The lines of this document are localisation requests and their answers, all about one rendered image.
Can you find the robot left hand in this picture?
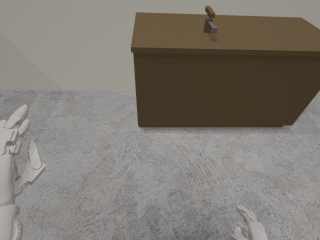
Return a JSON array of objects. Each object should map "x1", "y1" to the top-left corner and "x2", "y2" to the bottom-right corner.
[{"x1": 0, "y1": 104, "x2": 46, "y2": 206}]

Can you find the counter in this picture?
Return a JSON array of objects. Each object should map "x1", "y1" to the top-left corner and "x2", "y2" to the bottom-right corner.
[{"x1": 131, "y1": 6, "x2": 320, "y2": 128}]

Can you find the tap lever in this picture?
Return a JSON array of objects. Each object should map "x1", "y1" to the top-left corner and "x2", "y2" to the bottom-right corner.
[{"x1": 208, "y1": 21, "x2": 218, "y2": 33}]

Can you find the robot right hand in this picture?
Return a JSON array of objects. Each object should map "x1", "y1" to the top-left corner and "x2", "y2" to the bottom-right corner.
[{"x1": 231, "y1": 204, "x2": 269, "y2": 240}]

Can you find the left robot forearm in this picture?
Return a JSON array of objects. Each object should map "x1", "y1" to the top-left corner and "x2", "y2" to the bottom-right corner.
[{"x1": 0, "y1": 204, "x2": 23, "y2": 240}]

